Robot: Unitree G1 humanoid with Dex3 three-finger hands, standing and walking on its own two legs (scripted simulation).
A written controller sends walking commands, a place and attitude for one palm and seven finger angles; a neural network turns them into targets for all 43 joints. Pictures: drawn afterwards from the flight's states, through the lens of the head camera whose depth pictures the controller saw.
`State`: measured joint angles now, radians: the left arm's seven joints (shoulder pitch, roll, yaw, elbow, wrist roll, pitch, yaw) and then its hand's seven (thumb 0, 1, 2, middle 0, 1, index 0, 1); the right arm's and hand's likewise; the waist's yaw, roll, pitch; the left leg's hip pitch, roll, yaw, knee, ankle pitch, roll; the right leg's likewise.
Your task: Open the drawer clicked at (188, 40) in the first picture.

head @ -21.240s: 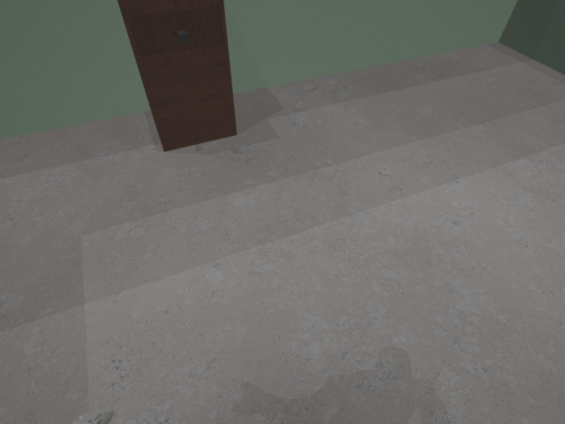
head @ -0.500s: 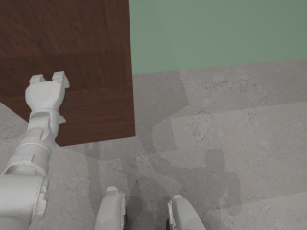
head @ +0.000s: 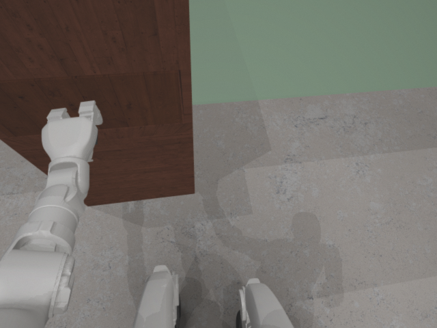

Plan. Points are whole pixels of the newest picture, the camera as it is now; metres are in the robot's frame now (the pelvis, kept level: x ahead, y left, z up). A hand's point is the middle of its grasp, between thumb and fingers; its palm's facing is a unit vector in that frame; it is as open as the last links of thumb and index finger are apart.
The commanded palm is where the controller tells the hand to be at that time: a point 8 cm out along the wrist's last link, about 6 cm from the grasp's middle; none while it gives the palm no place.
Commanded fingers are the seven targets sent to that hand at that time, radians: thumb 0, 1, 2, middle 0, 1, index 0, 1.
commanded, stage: pull the drawer open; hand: left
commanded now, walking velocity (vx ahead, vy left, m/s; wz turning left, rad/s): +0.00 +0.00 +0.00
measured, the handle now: (85, 124) +0.50 +0.27 -0.03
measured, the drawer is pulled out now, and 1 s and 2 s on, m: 0.00 0.11 0.23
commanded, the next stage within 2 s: none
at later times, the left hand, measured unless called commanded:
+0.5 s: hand (82, 179) +0.39 +0.26 -0.04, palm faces -0.02 -0.06 -1.00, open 7.4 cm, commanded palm +0.37 +0.24 +0.02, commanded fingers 0.00 0.90 0.90 -0.40 -1.35 -0.40 -1.35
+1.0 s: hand (80, 201) +0.35 +0.25 -0.04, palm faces -0.03 -0.06 -1.00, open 7.4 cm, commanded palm +0.32 +0.24 +0.02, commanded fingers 0.00 0.90 0.90 -0.40 -1.35 -0.40 -1.35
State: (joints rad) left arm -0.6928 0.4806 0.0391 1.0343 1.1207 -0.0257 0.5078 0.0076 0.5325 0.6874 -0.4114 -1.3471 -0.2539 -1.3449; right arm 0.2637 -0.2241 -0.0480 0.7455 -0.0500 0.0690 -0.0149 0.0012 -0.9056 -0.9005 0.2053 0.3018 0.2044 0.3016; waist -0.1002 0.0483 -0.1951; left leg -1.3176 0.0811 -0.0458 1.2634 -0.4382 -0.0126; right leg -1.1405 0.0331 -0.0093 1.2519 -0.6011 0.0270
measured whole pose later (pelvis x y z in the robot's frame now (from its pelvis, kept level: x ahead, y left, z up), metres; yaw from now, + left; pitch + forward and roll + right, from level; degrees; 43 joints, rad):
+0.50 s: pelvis +0.01 +0.00 +0.01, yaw +0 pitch +25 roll -3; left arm -0.40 0.37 0.04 0.83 1.12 -0.04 0.56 0.03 0.52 0.73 -0.41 -1.35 -0.26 -1.35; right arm 0.23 -0.21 -0.07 0.73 -0.06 0.09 -0.01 0.00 -0.91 -0.90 0.20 0.30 0.20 0.30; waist -0.04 0.05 -0.21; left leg -1.20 0.08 -0.02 1.21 -0.45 -0.01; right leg -1.03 0.03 0.01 1.20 -0.61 0.03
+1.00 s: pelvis +0.01 -0.01 +0.02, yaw +1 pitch +23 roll -2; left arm -0.24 0.35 0.01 0.70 1.12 -0.03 0.58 0.03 0.53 0.71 -0.41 -1.35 -0.26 -1.35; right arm 0.19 -0.22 -0.07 0.71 -0.05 0.08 -0.02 0.00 -0.91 -0.90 0.20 0.30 0.20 0.30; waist -0.03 0.04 -0.20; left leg -1.14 0.08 -0.03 1.19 -0.45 -0.03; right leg -0.98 0.03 0.00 1.19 -0.61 0.01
